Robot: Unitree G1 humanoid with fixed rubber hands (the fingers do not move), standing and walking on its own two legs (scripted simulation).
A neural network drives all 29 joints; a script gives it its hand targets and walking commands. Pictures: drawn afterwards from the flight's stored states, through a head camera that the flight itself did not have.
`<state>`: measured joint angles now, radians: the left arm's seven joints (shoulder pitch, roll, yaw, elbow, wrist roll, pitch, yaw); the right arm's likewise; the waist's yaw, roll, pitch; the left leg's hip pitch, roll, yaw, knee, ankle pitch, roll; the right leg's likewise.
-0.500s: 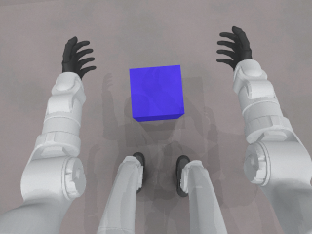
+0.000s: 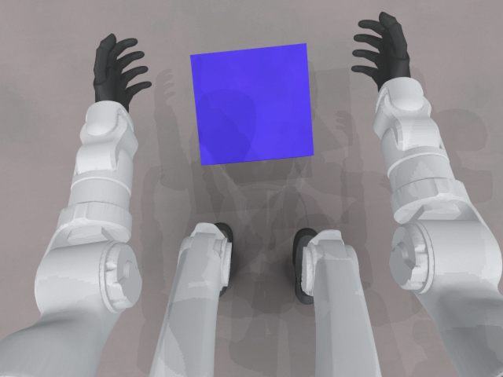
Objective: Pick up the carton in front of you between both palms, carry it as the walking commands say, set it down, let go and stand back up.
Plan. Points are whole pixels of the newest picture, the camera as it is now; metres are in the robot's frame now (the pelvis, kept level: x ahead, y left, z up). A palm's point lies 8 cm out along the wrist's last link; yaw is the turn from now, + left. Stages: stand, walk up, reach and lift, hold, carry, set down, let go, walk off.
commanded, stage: reach and lift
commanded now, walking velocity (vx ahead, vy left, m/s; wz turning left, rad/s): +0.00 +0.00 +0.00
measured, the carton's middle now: (253, 115) +0.49 +0.04 -0.41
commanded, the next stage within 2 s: none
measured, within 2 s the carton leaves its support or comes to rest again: leaves its support in 1.34 s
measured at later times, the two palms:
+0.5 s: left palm (163, 118) +0.47 +0.22 -0.34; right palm (347, 102) +0.51 -0.15 -0.34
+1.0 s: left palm (177, 115) +0.47 +0.19 -0.34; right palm (331, 99) +0.52 -0.12 -0.34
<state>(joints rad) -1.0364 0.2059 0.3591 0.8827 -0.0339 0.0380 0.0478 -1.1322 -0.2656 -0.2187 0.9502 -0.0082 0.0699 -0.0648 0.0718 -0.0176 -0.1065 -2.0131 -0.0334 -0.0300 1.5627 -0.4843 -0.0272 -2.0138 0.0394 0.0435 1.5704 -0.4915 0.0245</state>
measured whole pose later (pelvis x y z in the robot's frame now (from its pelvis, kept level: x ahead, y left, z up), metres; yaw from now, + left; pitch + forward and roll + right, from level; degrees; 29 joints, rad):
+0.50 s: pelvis -0.05 +0.00 -0.16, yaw +0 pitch +39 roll +1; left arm -1.39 0.33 0.17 1.12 -0.21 0.04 0.12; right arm -1.50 -0.40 -0.02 1.18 0.20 0.06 -0.10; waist 0.07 0.00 0.34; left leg -2.28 -0.03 -0.01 2.14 -0.53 -0.03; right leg -2.28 0.06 0.04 2.15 -0.54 0.04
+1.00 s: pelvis -0.04 +0.00 -0.16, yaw +1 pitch +38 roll +2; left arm -1.41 0.27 0.13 1.12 -0.24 0.01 0.13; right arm -1.52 -0.35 0.05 1.19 0.22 0.04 -0.11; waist 0.07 0.00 0.35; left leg -2.28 -0.03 -0.01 2.16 -0.54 -0.04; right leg -2.28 0.04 0.04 2.18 -0.56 0.02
